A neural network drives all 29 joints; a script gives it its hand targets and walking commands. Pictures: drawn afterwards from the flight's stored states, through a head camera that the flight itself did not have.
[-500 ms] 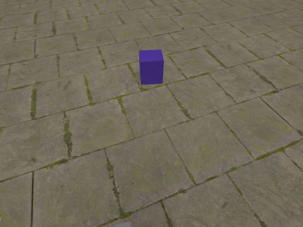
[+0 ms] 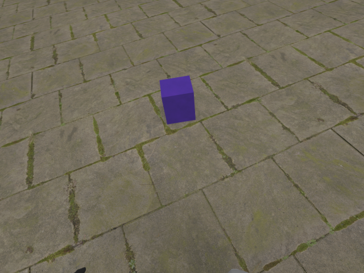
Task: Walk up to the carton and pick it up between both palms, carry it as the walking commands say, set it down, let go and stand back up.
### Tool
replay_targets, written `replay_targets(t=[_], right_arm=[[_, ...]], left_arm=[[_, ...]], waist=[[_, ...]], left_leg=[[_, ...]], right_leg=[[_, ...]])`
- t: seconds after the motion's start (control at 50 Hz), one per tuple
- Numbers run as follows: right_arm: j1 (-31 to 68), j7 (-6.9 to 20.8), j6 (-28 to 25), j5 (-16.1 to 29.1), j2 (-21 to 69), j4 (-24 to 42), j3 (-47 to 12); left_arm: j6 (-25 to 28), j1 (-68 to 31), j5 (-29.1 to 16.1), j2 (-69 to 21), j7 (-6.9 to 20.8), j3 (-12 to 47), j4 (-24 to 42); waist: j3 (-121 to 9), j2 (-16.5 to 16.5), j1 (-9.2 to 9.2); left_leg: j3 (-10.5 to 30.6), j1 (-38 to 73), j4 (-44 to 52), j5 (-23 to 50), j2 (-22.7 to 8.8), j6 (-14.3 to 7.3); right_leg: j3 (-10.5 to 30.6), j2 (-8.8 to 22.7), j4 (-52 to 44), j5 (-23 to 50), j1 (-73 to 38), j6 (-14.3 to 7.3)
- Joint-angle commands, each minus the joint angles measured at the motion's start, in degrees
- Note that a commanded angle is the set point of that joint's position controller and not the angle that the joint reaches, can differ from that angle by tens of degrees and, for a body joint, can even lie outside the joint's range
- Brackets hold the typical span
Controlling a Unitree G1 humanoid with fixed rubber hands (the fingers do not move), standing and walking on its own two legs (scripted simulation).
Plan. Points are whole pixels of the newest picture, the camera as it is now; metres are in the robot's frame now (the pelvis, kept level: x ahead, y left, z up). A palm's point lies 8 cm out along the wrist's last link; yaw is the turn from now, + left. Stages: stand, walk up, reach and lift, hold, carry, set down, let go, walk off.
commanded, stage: walk up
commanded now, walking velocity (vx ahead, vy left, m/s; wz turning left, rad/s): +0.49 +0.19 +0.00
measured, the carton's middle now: (178, 100) +1.32 +0.10 -0.63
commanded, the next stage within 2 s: none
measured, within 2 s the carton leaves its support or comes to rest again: neither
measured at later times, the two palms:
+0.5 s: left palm (79, 193) +0.36 +0.35 -0.13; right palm (256, 206) +0.30 -0.17 -0.11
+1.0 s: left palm (102, 120) +0.63 +0.32 -0.08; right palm (246, 133) +0.58 -0.20 -0.15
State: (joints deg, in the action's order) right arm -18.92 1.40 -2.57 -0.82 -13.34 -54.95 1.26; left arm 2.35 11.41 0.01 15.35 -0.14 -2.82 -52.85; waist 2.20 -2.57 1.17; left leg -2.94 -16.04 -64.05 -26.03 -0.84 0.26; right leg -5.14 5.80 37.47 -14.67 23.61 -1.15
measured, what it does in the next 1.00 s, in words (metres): walks ahead: left foot, then right foot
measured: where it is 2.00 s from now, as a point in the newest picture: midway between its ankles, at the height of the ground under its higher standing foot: (180, 154)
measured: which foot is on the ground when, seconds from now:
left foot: up 0.00-0.34, down 0.36-0.86, up 0.88-1.00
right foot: down 0.00-0.36, up 0.38-0.80, down 0.82-1.00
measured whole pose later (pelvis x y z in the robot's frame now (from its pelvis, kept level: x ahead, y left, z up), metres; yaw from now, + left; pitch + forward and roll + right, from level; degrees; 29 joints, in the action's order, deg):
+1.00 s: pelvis +0.56 +0.04 +0.01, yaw +0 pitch +0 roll +3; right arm -17.0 0.9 -2.6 -0.8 -13.6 -55.1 1.2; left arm 2.3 13.2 0.0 15.3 0.2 -2.8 -53.3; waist 3.0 -2.8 1.3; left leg -2.7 -23.1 -64.9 -24.0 -2.3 1.6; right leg -4.4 5.5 32.6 -12.3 20.8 -0.8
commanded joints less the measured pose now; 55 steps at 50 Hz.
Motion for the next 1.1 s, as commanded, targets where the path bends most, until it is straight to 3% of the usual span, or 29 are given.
replay_targets(t=[0.0,0.06,0.14,0.24,0.26,0.3,0.32,0.34,0.36,0.38,0.4,0.44,0.5,0.54,0.56,0.58,0.64,0.68,0.7,0.72,0.76,0.78,0.8,0.82,0.84,0.86,0.9,0.92,1.08], right_arm=[[-0.04,0.44,0.32,-0.42,-3.83,3.52,2.22],[3.17,1.57,2.17,-0.28,-2.34,3.77,1.53],[9.72,3.24,1.73,-0.37,-1.10,4.66,0.21],[11.21,3.45,1.22,-0.80,-2.43,5.46,0.03],[6.55,3.48,1.33,-1.08,-3.38,5.48,0.50],[-3.82,2.37,0.21,-1.24,-6.69,0.37,2.00],[-12.90,1.33,-0.24,-1.57,-12.65,-2.02,3.82],[-17.37,0.41,-0.72,-1.82,-17.42,-3.50,4.65],[-16.64,0.04,-0.74,-0.72,-17.05,-3.96,4.30],[-16.11,-0.48,-1.21,-0.85,-15.01,-3.54,3.69],[-10.87,-0.17,-1.76,-0.31,-12.90,-2.76,2.99],[-4.92,-0.66,-2.70,-0.70,-8.54,-0.76,1.91],[-6.72,-0.83,-2.67,-1.09,-5.70,-0.43,1.66],[-8.57,-1.17,-2.89,-1.20,-4.86,-1.22,1.05],[-10.03,-1.24,-3.04,-1.01,-5.47,-1.11,1.06],[-11.55,-1.41,-2.86,-1.00,-6.21,-1.17,1.59],[-11.73,-1.81,-2.63,-0.88,-6.32,-0.06,1.71],[-11.83,-1.87,-1.86,-1.38,-5.87,-1.04,1.98],[-10.64,-1.91,-1.68,-1.27,-7.28,-0.15,2.15],[-11.94,-1.94,-1.17,-1.45,-7.27,-0.48,2.25],[-10.27,-2.00,-1.12,-0.93,-10.18,-1.39,2.49],[-10.09,-1.83,-0.93,-0.52,-9.49,-1.26,2.38],[-8.31,-1.39,-1.08,-0.46,-7.35,0.69,2.09],[-6.96,-1.06,-1.58,0.15,-5.68,3.34,1.77],[-9.14,-0.84,-1.16,1.11,-5.17,3.81,1.95],[-6.07,-0.72,-0.77,0.98,-6.15,4.75,2.51],[-4.65,-0.09,-0.70,-0.14,-4.98,3.25,2.40],[-3.69,0.15,-0.02,-0.59,-3.91,3.16,2.46],[5.30,3.58,2.12,-0.60,-2.95,3.68,0.79]], left_arm=[[1.49,7.96,1.38,5.46,-0.29,-2.13,0.23],[1.45,9.73,1.87,6.12,-0.46,-2.01,0.11],[1.67,8.05,1.84,8.04,-0.35,-2.46,1.35],[0.60,7.91,2.06,11.72,-0.54,-3.65,1.63],[0.63,5.18,2.33,13.04,-0.57,-3.80,2.20],[0.32,5.11,1.63,10.54,-0.20,-3.28,1.88],[0.41,8.15,2.06,7.02,-0.22,-2.43,2.60],[0.42,8.98,1.84,2.61,0.18,-0.94,4.06],[0.26,6.06,2.25,2.17,0.47,-1.27,5.10],[0.27,2.77,2.27,2.21,0.61,-1.65,4.84],[0.79,4.66,1.95,2.51,1.31,-1.30,4.03],[0.49,2.62,1.80,2.12,1.97,-0.83,3.31],[-0.88,-1.04,2.19,1.01,2.47,-0.82,3.59],[-1.16,-4.04,2.31,1.18,2.64,-0.77,4.01],[-1.27,-4.40,2.30,0.97,2.70,-0.66,4.10],[-1.35,-8.23,2.30,1.21,2.99,-0.36,4.62],[-0.96,-13.63,1.79,0.82,3.37,0.01,6.46],[-1.05,-16.02,1.19,-0.91,3.61,0.77,7.13],[-0.79,-15.34,0.99,-0.65,3.85,1.16,7.25],[-0.96,-15.58,0.96,-0.42,3.99,1.27,6.98],[-0.47,-9.56,0.93,0.92,3.01,0.57,5.77],[-0.14,-2.36,0.95,3.02,1.66,-0.39,3.36],[0.28,10.87,1.99,8.07,0.60,-2.27,-1.88],[0.76,23.57,3.19,15.81,-0.71,-4.29,-5.74],[0.20,23.58,2.77,18.18,-0.57,-3.79,-5.99],[0.03,18.60,2.57,16.04,-0.70,-3.31,-3.66],[0.84,9.34,2.10,10.63,-0.12,-2.90,-1.37],[0.84,6.10,1.41,7.59,-0.25,-2.82,-0.24],[0.91,4.95,2.23,9.54,0.14,-2.47,2.36]], waist=[[-2.95,11.07,-2.88],[0.39,15.86,-3.08],[1.48,14.48,-2.54],[1.09,17.50,-1.58],[-0.04,16.27,1.65],[-6.72,7.15,5.56],[-12.10,-9.34,8.71],[-11.77,-27.68,8.37],[-5.32,-15.98,5.94],[-0.79,-5.01,5.83],[-1.42,-3.85,3.96],[-0.60,-6.18,2.22],[2.63,-11.00,0.77],[3.99,-7.17,1.70],[3.81,-9.06,1.77],[2.86,-7.11,3.50],[4.44,-2.96,2.97],[6.64,-5.67,4.31],[4.99,-11.89,4.55],[5.25,-11.31,4.49],[0.05,-8.93,1.37],[-4.80,-8.11,-1.64],[-11.09,-0.23,-7.66],[-16.74,15.67,-12.05],[-16.07,19.97,-9.05],[-12.47,11.47,-7.05],[-5.93,8.98,-3.94],[-4.37,10.64,-3.15],[1.98,18.16,-1.52]], left_leg=[[3.06,-19.00,-3.23,9.01,-4.58,-0.63],[-0.10,-17.65,4.49,15.05,-4.73,0.49],[-1.72,-13.11,20.72,19.83,-5.02,1.66],[-4.55,-7.65,28.19,17.53,-5.06,0.98],[-5.31,-2.86,29.44,18.43,-4.83,0.89],[-6.16,10.04,31.80,16.52,-1.12,-0.50],[2.70,20.79,35.75,7.77,-5.60,-2.10],[28.52,22.96,52.00,-3.70,-18.89,-4.64],[39.35,19.42,57.12,-7.53,-22.64,-6.84],[38.02,17.81,55.56,0.15,-23.55,-6.69],[32.04,15.61,53.31,3.70,-18.78,-4.61],[23.86,8.03,53.70,5.59,-15.94,-5.01],[18.41,2.18,54.64,10.14,-14.41,-3.84],[14.78,4.23,55.58,13.49,-13.75,-5.21],[14.69,5.65,55.14,19.72,-14.64,-5.71],[13.09,11.13,55.11,22.07,-14.97,-6.53],[9.39,13.21,55.18,30.07,-14.49,-8.37],[7.73,14.73,54.96,29.96,-13.00,-7.88],[5.11,17.39,52.50,34.36,-12.21,-7.10],[3.50,16.53,51.74,36.40,-11.35,-6.32],[2.63,17.71,44.47,50.56,-11.56,-6.39],[-2.26,14.40,36.45,52.77,-6.99,-5.08],[-2.62,4.50,22.90,42.69,-6.24,-3.06],[-0.93,-11.60,3.61,14.15,-0.03,-0.66],[4.31,-18.96,-5.66,-5.14,3.17,-0.57],[7.18,-20.25,-10.64,-3.58,-0.75,-1.65],[6.21,-16.74,-7.58,3.99,-3.75,-1.91],[4.86,-16.26,-5.05,5.44,-5.42,-1.64],[-0.41,-10.92,17.13,15.83,-5.69,2.37]], right_leg=[[15.96,14.24,-22.61,9.05,-17.28,-3.73],[10.63,12.54,-27.10,1.52,-12.50,-2.79],[3.89,12.40,-29.30,1.48,-10.44,-3.87],[4.56,14.07,-26.54,2.46,-12.97,-2.82],[3.57,14.32,-25.13,-0.01,-10.75,-2.24],[-0.92,8.84,-5.76,5.09,-9.68,-0.13],[-1.76,3.97,14.07,1.92,-2.74,1.52],[0.54,-5.37,27.80,-20.84,9.82,2.91],[5.50,-5.12,33.82,-20.64,15.17,2.02],[7.56,-0.96,34.09,-13.64,16.98,1.19],[8.33,0.81,33.09,-7.98,14.42,1.06],[7.36,2.59,30.41,-2.50,10.18,0.61],[6.09,2.35,26.91,0.56,8.35,1.41],[5.00,1.93,24.77,2.52,10.38,2.53],[4.06,1.19,24.33,3.34,12.13,3.05],[2.99,1.25,20.80,3.99,14.99,3.69],[1.43,0.95,9.94,6.55,15.02,5.34],[-1.03,-1.15,1.31,5.65,13.10,4.96],[-2.24,-1.04,-1.17,5.75,11.84,4.84],[-4.13,-2.05,-3.70,4.54,10.14,4.44],[-6.65,-4.10,-8.62,5.22,2.04,3.47],[-8.96,-4.32,-11.53,7.86,-9.33,2.81],[-4.32,0.10,-7.68,9.24,-26.01,1.19],[21.74,15.71,-12.27,7.72,-39.40,-2.98],[42.43,24.84,-19.79,12.90,-41.31,-6.73],[38.93,22.48,-19.62,11.07,-36.62,-8.45],[25.75,16.90,-21.51,3.40,-21.74,-5.28],[20.04,15.18,-23.52,-2.85,-17.87,-5.18],[7.23,12.50,-30.76,-7.49,-5.18,-3.70]])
